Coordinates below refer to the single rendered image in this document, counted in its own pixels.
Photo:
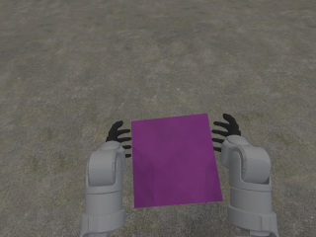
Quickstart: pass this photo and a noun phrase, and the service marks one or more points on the robot left forearm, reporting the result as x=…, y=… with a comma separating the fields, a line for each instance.
x=103, y=191

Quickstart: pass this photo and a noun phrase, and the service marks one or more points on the robot left hand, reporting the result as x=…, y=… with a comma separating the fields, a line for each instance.
x=114, y=133

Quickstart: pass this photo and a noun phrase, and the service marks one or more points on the carton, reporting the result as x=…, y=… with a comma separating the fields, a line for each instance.
x=173, y=161

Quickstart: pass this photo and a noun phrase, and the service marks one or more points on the robot right hand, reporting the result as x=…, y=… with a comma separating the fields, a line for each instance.
x=232, y=127

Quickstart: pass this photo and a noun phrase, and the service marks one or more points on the robot right forearm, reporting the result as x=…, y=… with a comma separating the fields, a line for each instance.
x=250, y=181

